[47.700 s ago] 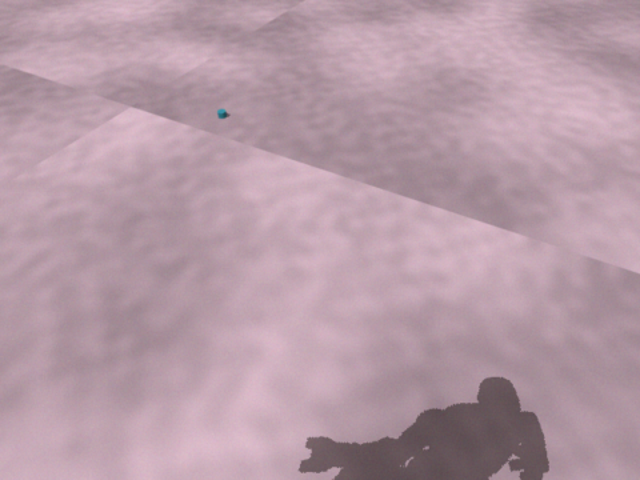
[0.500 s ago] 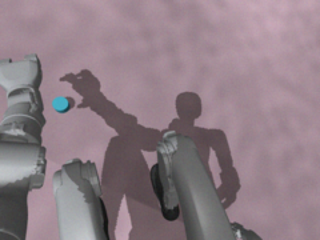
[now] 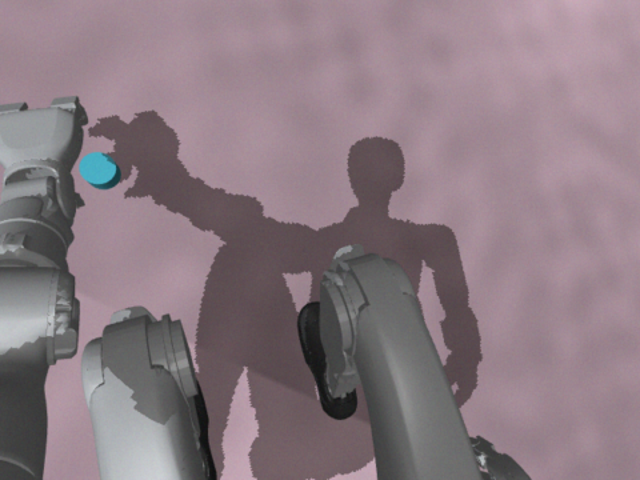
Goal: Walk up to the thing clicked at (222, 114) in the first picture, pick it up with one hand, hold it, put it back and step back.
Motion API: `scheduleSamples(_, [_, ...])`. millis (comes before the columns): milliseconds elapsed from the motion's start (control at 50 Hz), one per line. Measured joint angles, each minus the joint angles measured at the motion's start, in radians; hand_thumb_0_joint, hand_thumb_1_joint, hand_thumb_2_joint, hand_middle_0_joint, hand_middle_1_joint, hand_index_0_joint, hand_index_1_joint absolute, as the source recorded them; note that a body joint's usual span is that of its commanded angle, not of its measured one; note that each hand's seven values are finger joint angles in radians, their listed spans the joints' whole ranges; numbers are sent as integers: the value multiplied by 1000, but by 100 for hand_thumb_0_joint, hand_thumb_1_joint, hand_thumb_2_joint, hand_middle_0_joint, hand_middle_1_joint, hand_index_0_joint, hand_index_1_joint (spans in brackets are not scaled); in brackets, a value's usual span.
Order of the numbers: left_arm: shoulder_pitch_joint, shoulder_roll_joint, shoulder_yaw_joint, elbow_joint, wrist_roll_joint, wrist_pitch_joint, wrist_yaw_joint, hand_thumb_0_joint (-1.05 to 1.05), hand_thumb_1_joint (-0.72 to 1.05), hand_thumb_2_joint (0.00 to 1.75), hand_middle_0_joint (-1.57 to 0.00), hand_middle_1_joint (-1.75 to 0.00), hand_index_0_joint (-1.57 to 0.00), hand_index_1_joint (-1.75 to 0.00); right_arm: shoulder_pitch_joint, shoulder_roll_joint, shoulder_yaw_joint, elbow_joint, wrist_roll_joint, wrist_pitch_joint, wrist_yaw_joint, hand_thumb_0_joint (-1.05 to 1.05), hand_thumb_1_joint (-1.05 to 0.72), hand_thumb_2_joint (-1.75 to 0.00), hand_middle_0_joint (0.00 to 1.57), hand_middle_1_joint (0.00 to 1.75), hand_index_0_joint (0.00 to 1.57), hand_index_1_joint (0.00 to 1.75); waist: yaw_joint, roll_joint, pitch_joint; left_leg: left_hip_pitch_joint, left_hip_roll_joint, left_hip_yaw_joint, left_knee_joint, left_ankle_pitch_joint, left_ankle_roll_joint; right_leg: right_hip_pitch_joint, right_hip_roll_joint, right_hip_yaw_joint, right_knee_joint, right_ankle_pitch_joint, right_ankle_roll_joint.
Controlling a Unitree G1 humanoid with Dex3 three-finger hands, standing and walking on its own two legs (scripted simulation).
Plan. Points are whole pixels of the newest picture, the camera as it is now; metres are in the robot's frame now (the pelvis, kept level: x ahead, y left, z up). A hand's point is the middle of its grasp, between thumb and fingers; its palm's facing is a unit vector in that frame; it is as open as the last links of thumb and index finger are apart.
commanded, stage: home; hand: left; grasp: from above
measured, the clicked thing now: (100, 171) +0.54 +0.18 -0.32
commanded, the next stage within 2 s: none
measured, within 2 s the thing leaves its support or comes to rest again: neither
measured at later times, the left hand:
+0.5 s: hand out of the picture +0.39 +0.22 -0.02, palm faces -0.35 -0.54 -0.76, open 7.9 cm
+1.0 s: hand out of the picture +0.28 +0.19 +0.19, palm faces +0.05 -0.95 -0.31, open 7.4 cm
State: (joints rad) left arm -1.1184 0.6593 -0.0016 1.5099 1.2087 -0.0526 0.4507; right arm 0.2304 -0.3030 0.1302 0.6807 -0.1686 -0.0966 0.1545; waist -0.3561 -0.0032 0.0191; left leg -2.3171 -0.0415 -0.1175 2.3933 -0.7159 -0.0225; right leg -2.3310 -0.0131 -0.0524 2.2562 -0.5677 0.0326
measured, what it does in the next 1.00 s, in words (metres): rises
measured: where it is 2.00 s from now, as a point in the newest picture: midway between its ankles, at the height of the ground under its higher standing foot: (266, 417)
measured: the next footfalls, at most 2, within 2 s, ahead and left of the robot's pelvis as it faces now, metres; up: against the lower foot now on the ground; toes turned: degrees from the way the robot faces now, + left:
none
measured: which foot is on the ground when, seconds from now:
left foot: down 0.00-1.00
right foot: down 0.00-1.00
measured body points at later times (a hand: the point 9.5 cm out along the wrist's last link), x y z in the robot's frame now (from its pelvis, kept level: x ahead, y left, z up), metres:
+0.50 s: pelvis +0.00 +0.00 +0.11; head +0.20 +0.03 +0.52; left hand +0.41 +0.25 +0.02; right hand +0.11 -0.27 -0.01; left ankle +0.07 +0.12 -0.30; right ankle +0.12 -0.13 -0.30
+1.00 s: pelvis +0.04 +0.00 +0.29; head +0.13 +0.02 +0.73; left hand +0.27 +0.23 +0.21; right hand +0.24 -0.23 +0.20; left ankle +0.07 +0.12 -0.30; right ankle +0.12 -0.13 -0.30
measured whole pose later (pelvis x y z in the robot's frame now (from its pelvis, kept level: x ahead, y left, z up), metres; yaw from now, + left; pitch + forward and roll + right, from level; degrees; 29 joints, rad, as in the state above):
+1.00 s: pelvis +0.04 +0.00 +0.29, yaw +5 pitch +23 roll -2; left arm 0.07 0.24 -0.01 0.27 0.03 0.29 0.13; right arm 0.14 -0.21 0.03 0.57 0.04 -0.09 -0.08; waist -0.08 0.02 -0.20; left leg -1.24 0.00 -0.07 1.44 -0.60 -0.02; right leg -1.26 -0.01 -0.04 1.38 -0.51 0.01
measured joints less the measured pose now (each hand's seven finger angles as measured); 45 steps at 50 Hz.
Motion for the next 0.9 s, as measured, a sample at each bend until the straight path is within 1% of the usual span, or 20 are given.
scheduleSamples(60, [44, -13, 6, -83, -27, 9, 3, 0, -13, 74, -39, -70, -39, -71, 12, 13, -16, 22, -1, 5, 17, 0, -91, -90, 20, 30, 20, 30, 19, 6, -4, 3, 0, 0, 10, -17, -1, -1, 0, 0, 11, -15, 0])
scheduleSamples(140, [74, -49, 7, -152, -66, 35, -13, 0, -7, 82, -34, -70, -34, -71, 15, 30, -49, 39, 17, 22, 32, 0, -91, -90, 20, 30, 20, 30, 48, 22, -42, 20, 2, 2, -3, -35, 0, 14, -1, 2, 2, -33, -1])
scheduleSamples(200, [89, -83, 14, -179, -111, 57, -45, 0, 0, 89, -31, -69, -30, -70, 8, 32, -73, 43, 32, 28, 40, 0, -90, -90, 20, 30, 20, 30, 68, 38, -77, 51, 3, 5, -30, -41, 2, 45, -3, 3, -22, -44, -1])
scheduleSamples(240, [120, -110, 26, -218, -153, 72, -74, 0, 6, 92, -29, -68, -28, -69, 7, 29, -94, 37, 48, 37, 44, 0, -90, -90, 20, 30, 20, 30, 86, 54, -106, 74, 3, 8, -57, -41, 5, 71, -5, 4, -46, -48, -1])
scheduleSamples(280, [165, -142, 20, -268, -212, 91, -107, 0, 13, 96, -28, -67, -27, -68, 8, 23, -115, 28, 67, 51, 44, 0, -90, -90, 20, 30, 20, 30, 110, 70, -139, 103, 3, 15, -91, -38, 9, 101, -7, 9, -76, -51, 0])
scheduleSamples(340, [256, -187, 10, -362, -316, 115, -166, 0, 26, 100, -27, -64, -26, -65, 3, 11, -137, 12, 96, 78, 36, 0, -90, -90, 20, 30, 20, 30, 147, 84, -181, 160, 5, 28, -155, -29, 15, 158, -8, 19, -132, -49, 1])
scheduleSamples(380, [326, -209, 10, -431, -383, 124, -206, 0, 36, 102, -26, -62, -25, -63, -8, 3, -147, -2, 111, 94, 24, 0, -90, -90, 20, 30, 20, 30, 170, 87, -198, 204, 7, 34, -202, -19, 18, 202, -9, 22, -175, -43, 0])
scheduleSamples(440, [445, -237, -13, -561, -487, 141, -263, 0, 52, 104, -26, -56, -25, -57, -21, -2, -168, -24, 131, 110, 0, 0, -91, -90, 20, 30, 20, 30, 205, 82, -217, 274, 9, 41, -276, -2, 19, 271, -10, 27, -242, -32, -1])
scheduleSamples(500, [556, -269, -43, -683, -578, 151, -291, 0, 66, 101, -25, -49, -24, -49, -40, -2, -180, -34, 148, 112, -29, 0, -91, -90, 20, 30, 20, 30, 236, 68, -227, 348, 7, 45, -351, 16, 18, 346, -14, 29, -309, -21, -4])
scheduleSamples(560, [650, -302, -55, -779, -643, 154, -290, 1, 76, 97, -24, -42, -23, -42, -67, 1, -183, -42, 163, 103, -62, 0, -91, -90, 20, 30, 20, 30, 258, 56, -232, 425, 5, 45, -421, 33, 15, 424, -19, 27, -374, -12, -7])
scheduleSamples(620, [722, -331, -58, -836, -703, 171, -274, 1, 82, 94, -23, -37, -23, -37, -101, 9, -178, -47, 173, 88, -93, 1, -91, -90, 20, 30, 20, 30, 269, 49, -236, 503, 4, 45, -486, 45, 12, 502, -21, 25, -433, -5, -10])
scheduleSamples(680, [787, -355, -53, -893, -778, 203, -266, 1, 85, 92, -22, -34, -22, -34, -130, 27, -170, -54, 183, 71, -124, 1, -91, -90, 20, 30, 20, 30, 276, 45, -242, 583, 7, 46, -549, 55, 10, 581, -21, 24, -491, 2, -12])
scheduleSamples(820, [955, -390, -45, -1042, -983, 275, -287, 1, 88, 90, -22, -31, -22, -31, -152, 73, -135, -76, 196, 36, -178, 1, -91, -90, 20, 30, 20, 30, 284, 38, -247, 793, 20, 47, -711, 75, 7, 785, -12, 21, -644, 19, -19])
scheduleSamples(860, [1009, -396, -40, -1088, -1038, 288, -296, 1, 89, 90, -21, -31, -22, -31, -145, 83, -125, -84, 198, 29, -189, 1, -91, -90, 20, 30, 20, 30, 282, 35, -243, 856, 25, 47, -761, 82, 6, 847, -9, 20, -692, 25, -21])
scheduleSamples(900, [1062, -401, -34, -1134, -1086, 302, -303, 1, 89, 90, -21, -31, -21, -30, -134, 90, -117, -92, 199, 22, -201, 1, -91, -90, 20, 30, 20, 30, 281, 32, -237, 920, 29, 46, -813, 90, 5, 911, -6, 18, -743, 32, -22])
